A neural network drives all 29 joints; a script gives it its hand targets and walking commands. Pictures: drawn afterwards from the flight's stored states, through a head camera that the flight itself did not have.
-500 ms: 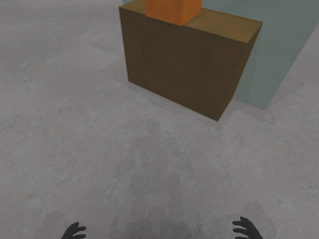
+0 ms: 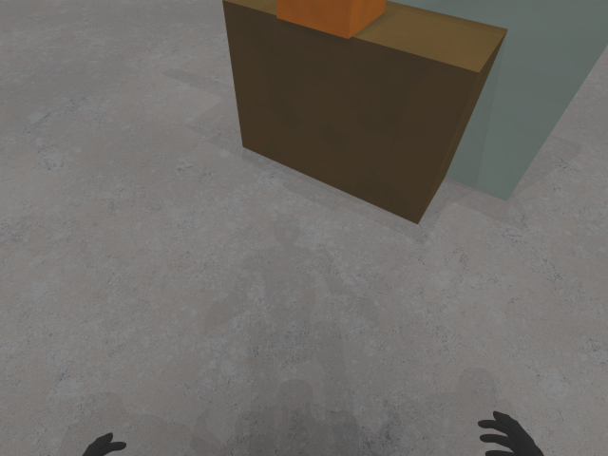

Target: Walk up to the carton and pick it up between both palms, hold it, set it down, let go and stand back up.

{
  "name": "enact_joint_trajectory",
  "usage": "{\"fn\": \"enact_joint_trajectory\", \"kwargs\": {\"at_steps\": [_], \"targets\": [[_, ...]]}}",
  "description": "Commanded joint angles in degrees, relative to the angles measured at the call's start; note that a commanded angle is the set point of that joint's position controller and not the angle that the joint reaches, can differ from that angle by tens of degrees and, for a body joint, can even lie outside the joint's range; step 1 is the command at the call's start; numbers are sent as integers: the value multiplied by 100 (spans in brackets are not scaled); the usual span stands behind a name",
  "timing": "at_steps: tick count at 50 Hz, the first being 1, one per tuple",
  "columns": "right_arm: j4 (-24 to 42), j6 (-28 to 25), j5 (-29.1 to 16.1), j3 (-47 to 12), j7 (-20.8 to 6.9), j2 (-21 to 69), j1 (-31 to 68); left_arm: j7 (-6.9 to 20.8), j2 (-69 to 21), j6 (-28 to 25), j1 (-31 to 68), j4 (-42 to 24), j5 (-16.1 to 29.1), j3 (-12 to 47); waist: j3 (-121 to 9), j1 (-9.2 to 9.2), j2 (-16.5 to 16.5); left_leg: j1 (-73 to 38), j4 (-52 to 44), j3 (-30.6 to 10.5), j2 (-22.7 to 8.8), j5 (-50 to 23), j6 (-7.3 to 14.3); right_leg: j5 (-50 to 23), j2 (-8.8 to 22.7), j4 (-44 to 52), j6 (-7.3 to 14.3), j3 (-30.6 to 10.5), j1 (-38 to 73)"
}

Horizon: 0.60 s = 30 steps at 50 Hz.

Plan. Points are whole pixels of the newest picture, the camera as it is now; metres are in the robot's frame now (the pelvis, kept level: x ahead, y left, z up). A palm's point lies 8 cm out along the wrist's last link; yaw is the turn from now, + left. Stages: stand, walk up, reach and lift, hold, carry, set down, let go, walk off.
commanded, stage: walk up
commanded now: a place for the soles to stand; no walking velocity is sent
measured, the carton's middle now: out of the picture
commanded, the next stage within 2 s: none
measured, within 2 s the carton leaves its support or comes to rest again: neither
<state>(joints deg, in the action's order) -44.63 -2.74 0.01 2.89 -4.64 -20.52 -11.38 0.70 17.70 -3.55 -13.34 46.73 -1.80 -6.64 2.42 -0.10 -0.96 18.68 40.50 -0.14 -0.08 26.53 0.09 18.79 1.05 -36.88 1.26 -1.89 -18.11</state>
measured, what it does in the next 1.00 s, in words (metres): walks ahead, turning right: right foot, then left foot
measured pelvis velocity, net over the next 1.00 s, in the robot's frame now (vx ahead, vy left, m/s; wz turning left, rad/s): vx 0.34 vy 0.10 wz -0.41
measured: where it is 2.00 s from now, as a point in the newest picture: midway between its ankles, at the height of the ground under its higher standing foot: (254, 329)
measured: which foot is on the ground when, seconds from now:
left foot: down 0.00-0.34, up 0.36-0.68, down 0.70-1.00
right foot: down 0.00-0.00, up 0.02-0.32, down 0.34-0.72, up 0.74-1.00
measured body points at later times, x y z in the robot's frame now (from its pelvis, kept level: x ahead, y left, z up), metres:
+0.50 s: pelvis +0.17 +0.02 -0.01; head +0.19 +0.00 +0.44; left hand +0.33 +0.31 -0.10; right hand +0.22 -0.30 -0.12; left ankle +0.14 +0.15 -0.66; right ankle +0.15 -0.10 -0.72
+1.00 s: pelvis +0.34 +0.10 -0.02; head +0.35 +0.06 +0.43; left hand +0.55 +0.36 -0.10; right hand +0.34 -0.22 -0.14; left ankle +0.40 +0.18 -0.72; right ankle +0.32 -0.03 -0.70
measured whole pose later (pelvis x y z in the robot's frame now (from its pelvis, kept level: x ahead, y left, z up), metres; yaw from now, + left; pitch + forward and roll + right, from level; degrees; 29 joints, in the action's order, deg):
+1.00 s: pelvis +0.34 +0.10 -0.02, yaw -24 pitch +0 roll +0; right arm -44.6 -1.6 0.0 3.7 -4.6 -20.9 -9.8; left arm -2.2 19.8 -6.8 -17.3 46.7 -1.2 -6.0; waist 3.6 -1.3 -3.4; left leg 22.7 46.6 10.2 -4.6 23.3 1.8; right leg 28.4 -0.4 -54.8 1.4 -1.9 -28.1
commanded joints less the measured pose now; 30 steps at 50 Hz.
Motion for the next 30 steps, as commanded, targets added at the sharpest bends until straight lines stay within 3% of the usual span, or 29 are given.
{"fn": "enact_joint_trajectory", "kwargs": {"at_steps": [1,2,3,4,5,6,8,10,12,13,14,15,16,17,18,19,21,22,24,26,30], "targets": [[330,-211,402,906,150,-2075,-846,-83,1333,-163,799,-719,75,-135,-44,-970,-1093,-2761,-3233,-3622,-2648,1875,1028,1270,-420,-2729,-16,12,-4131],[359,-221,308,882,199,-1999,-517,-68,1590,-169,742,-635,74,-184,204,-830,-553,-2062,-3377,-3385,-2543,1853,854,724,-136,-2842,40,-229,-3652],[323,-240,330,844,219,-1911,-414,-3,1711,-170,491,-508,103,-198,152,-679,-586,-1898,-3363,-2946,-2271,1718,799,353,21,-2819,44,-214,-3195],[339,-242,356,779,244,-1721,-164,45,1695,-180,161,-382,133,-207,129,-450,-595,-1911,-3245,-2305,-1932,1030,697,109,91,-2800,9,-122,-2863],[389,-242,355,756,230,-1632,29,79,1692,-181,-83,-282,164,-224,24,-333,-692,-1906,-3101,-1716,-1719,381,617,-22,159,-2470,-86,-90,-2549],[409,-238,341,726,210,-1571,-40,111,1671,-175,-120,-250,202,-222,5,-364,-693,-1929,-2963,-1326,-1569,-273,586,-129,111,-2203,-115,104,-2363],[433,-210,319,718,191,-1515,-331,107,1576,-153,327,-452,226,-210,333,-505,-577,-2007,-2705,-987,-1562,-1643,730,-42,47,-1699,-121,262,-2416],[488,-168,310,720,175,-1503,-414,98,1529,-171,699,-591,263,-179,440,-606,-707,-2196,-2416,-532,-1481,-2781,770,63,38,-1145,-70,483,-2441],[490,-97,316,717,171,-1568,-519,95,1469,-204,901,-712,235,-129,409,-704,-782,-2359,-2057,-273,-1533,-3406,814,255,-30,-410,32,826,-2359],[524,-61,281,699,169,-1574,-494,77,1418,-244,801,-723,188,-116,258,-649,-878,-2302,-1772,-61,-1479,-3700,801,138,-169,11,83,1024,-2025],[585,-9,249,683,182,-1584,-257,27,1369,-277,340,-591,120,-139,19,-298,-789,-2002,-1133,319,-1372,-4183,713,-36,-331,645,225,1088,-1158],[716,48,187,643,185,-1580,81,-78,1420,-330,-694,-332,34,-224,-565,286,-635,-1361,131,905,-1090,-4884,508,-621,-541,1453,439,1120,442],[827,90,189,574,205,-1362,121,-179,1878,-369,-1826,-89,-72,-434,-1446,851,-38,-78,1713,996,-822,-4146,296,-808,-45,1302,753,106,2362],[974,53,202,379,198,-907,-30,-272,2454,-382,-2349,-69,-108,-668,-1799,905,969,1953,2446,635,-271,-750,99,-463,1337,892,1252,-2235,4006],[1126,14,199,426,176,-1199,401,-338,2888,-354,-2663,-99,-26,-770,-1814,1008,1055,3118,3048,99,189,631,-47,-767,2274,1411,1985,-4633,4516],[1159,-7,196,485,228,-1595,1070,-393,2817,-345,-2570,-120,57,-737,-1372,1089,441,3367,3494,-770,-197,665,-93,-1607,2492,1230,2197,-4742,4188],[1095,-82,200,499,246,-1505,1342,-477,2460,-359,-1985,-157,78,-560,-916,930,146,3596,3555,-870,-497,564,-241,-3271,2131,835,2011,-3393,3725],[1005,-77,263,558,186,-1512,1262,-500,2307,-352,-1733,-121,129,-488,-646,775,84,3373,3426,-889,-629,387,-282,-3240,1876,864,1857,-2954,3195],[985,-36,359,644,57,-1460,1026,-484,2234,-404,-1394,-151,153,-378,-267,407,31,2680,2797,-824,-793,130,-262,-2773,1741,1010,1693,-2604,1903],[971,51,381,671,-5,-1393,1088,-475,2383,-481,-1019,-200,121,-365,30,237,206,2428,2057,-680,-925,109,-199,-2025,1745,1156,1646,-2381,1014],[822,22,306,719,-123,-1308,1076,-435,2552,-590,-476,-318,48,-347,42,103,587,1454,1068,-477,-949,-806,-56,-1044,1685,1304,1481,-2137,-12]]}}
